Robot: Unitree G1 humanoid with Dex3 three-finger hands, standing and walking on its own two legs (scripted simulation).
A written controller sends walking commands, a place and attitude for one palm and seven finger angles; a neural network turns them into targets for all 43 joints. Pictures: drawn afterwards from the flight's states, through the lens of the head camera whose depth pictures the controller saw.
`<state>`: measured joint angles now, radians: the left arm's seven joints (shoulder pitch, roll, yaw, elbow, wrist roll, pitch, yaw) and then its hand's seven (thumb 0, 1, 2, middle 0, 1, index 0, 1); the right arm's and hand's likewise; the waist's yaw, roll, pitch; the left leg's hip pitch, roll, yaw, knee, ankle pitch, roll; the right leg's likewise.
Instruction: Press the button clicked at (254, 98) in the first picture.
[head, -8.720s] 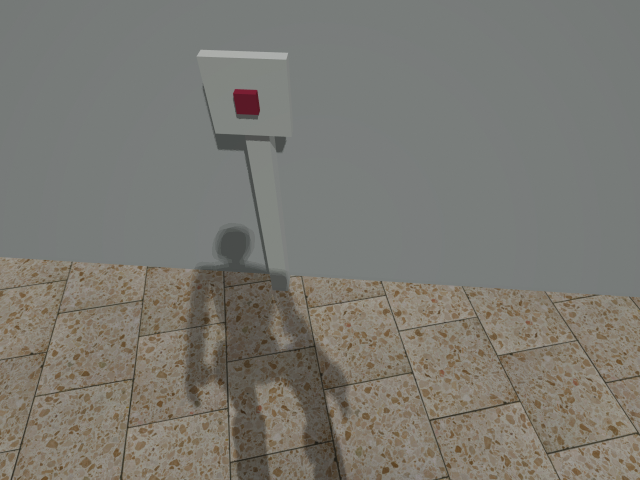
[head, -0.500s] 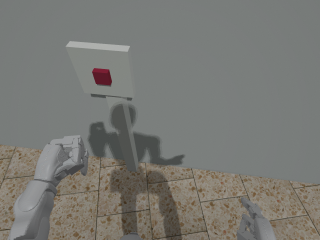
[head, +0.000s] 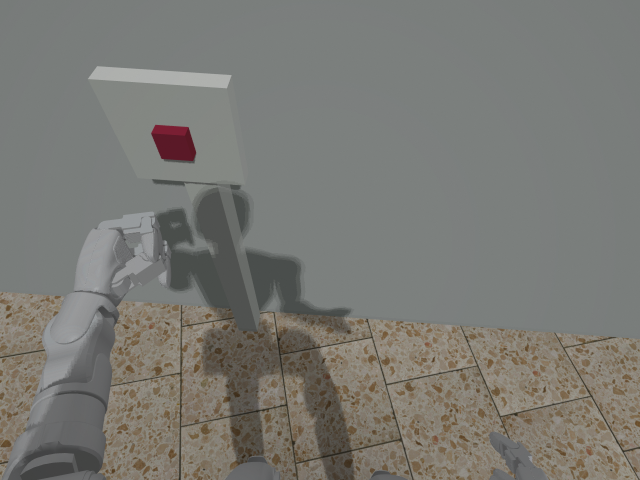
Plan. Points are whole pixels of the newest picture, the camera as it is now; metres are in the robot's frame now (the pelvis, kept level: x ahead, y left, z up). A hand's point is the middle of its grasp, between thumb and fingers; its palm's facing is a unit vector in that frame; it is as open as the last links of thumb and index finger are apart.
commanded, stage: aim a knuckle at the button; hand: left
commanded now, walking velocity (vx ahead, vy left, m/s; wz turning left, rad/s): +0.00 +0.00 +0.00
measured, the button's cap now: (175, 141) +0.56 +0.22 +0.08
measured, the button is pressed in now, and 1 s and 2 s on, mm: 0 0 4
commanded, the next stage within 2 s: press the button with the knuckle in 1.12 s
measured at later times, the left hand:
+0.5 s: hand (181, 202) +0.47 +0.20 +0.05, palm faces -0.05 -1.00 -0.02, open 3.1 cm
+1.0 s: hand (177, 213) +0.45 +0.21 +0.05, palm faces -0.05 -1.00 -0.01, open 3.1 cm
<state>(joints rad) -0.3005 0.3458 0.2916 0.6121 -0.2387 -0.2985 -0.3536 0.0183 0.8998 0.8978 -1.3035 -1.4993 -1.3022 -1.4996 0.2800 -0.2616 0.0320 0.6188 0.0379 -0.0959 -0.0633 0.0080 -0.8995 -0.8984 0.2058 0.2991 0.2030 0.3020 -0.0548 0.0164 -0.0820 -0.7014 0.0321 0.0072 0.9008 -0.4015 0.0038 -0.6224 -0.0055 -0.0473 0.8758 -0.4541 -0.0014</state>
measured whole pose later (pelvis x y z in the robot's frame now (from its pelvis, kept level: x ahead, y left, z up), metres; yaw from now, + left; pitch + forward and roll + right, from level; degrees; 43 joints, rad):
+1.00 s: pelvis +0.00 +0.01 -0.01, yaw -1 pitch +17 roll -3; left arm -0.64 0.42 0.34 0.97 -0.16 -0.37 -0.33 0.02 0.90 0.90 -1.30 -1.50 -1.30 -1.50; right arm 0.32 -0.26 0.02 0.61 0.02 0.06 -0.02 0.00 -0.90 -0.90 0.21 0.30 0.20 0.30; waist -0.11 0.01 -0.12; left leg -0.85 0.05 0.01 0.99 -0.44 0.02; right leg -0.77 0.01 -0.04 0.93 -0.47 0.01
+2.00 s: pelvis +0.00 +0.00 -0.02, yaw -2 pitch +21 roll -3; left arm -0.87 0.54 0.40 1.17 -0.09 -0.38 -0.31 0.01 0.88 0.90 -1.30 -1.50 -1.33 -1.50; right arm 0.37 -0.26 0.04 0.63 0.01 0.08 -0.02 0.00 -0.90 -0.90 0.21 0.30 0.20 0.30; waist -0.17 0.02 -0.11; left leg -0.95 0.06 0.00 1.03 -0.44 0.01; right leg -0.87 0.02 -0.04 0.98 -0.47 0.00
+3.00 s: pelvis -0.05 +0.02 -0.05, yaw -3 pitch +24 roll -5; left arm -1.09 0.66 0.41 1.26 -0.02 -0.30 -0.28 0.03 0.85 0.90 -1.30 -1.50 -1.50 -1.50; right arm 0.43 -0.28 0.08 0.62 -0.02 0.00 -0.02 0.00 -0.90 -0.90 0.21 0.30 0.20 0.30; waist -0.24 0.03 -0.09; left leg -1.15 0.06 -0.01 1.13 -0.40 0.03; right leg -1.05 0.02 -0.05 1.06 -0.42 0.02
